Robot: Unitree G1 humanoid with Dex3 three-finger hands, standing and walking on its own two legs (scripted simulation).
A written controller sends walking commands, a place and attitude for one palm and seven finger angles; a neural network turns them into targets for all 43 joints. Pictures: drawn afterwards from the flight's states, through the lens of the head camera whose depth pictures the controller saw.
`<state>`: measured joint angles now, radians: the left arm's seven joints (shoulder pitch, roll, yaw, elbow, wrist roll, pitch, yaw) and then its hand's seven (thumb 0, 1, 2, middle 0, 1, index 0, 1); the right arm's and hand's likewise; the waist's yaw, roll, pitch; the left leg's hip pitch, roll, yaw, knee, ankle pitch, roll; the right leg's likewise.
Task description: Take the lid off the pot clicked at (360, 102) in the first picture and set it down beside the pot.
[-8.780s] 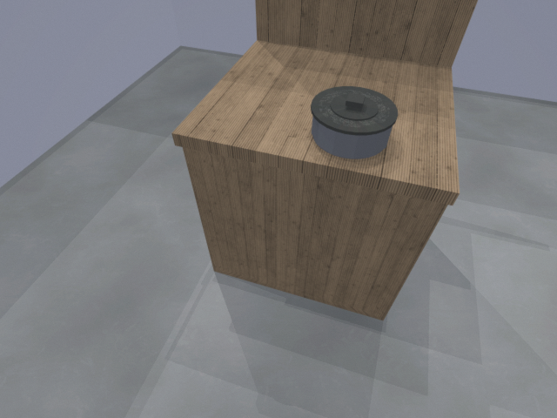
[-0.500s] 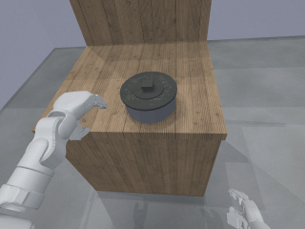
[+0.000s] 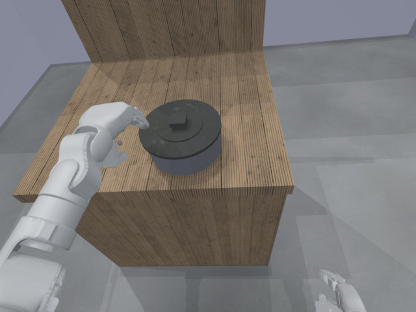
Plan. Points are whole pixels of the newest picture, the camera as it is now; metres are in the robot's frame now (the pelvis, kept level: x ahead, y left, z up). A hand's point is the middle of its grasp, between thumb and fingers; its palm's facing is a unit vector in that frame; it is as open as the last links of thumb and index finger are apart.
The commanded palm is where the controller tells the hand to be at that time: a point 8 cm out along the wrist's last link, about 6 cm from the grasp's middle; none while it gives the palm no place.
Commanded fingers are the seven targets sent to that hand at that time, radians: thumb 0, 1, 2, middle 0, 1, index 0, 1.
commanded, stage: move the open hand above the knob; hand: left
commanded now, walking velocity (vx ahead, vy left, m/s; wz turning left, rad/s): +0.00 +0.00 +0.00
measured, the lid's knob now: (178, 120) +0.54 +0.11 +0.06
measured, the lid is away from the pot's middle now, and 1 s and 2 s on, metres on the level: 0.00 0.00 0.00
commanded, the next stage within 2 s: none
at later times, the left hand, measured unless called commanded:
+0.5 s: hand (155, 121) +0.46 +0.13 +0.13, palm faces -0.26 -0.05 -0.96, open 9.9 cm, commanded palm +0.46 +0.13 +0.19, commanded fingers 0.00 -0.28 1.43 -0.85 -0.08 -0.85 -0.08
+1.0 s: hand (177, 102) +0.51 +0.09 +0.13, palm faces -0.31 -0.08 -0.95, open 9.9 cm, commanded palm +0.51 +0.11 +0.19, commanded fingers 0.00 -0.28 1.43 -0.85 -0.08 -0.85 -0.08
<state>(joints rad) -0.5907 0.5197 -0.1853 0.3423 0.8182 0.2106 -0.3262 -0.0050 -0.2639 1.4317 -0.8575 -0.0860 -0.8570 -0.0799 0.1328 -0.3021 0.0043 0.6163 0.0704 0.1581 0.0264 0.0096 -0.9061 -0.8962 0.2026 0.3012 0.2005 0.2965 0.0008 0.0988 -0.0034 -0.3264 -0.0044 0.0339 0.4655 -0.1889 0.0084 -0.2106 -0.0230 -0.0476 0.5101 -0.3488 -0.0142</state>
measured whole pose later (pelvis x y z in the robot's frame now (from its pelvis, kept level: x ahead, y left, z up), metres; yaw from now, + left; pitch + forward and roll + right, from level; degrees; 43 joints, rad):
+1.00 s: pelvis +0.01 +0.01 +0.00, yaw -3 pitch +10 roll +1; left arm -1.15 0.36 -0.22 1.07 0.90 0.29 -0.24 0.00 -0.26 1.43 -0.86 -0.09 -0.85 -0.08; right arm 0.30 -0.30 -0.03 0.74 0.05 0.14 -0.01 0.01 -0.91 -0.90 0.20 0.30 0.20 0.30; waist -0.14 0.08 -0.07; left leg -0.45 0.01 0.08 0.47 -0.20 0.02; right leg -0.35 -0.01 0.00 0.50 -0.33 -0.01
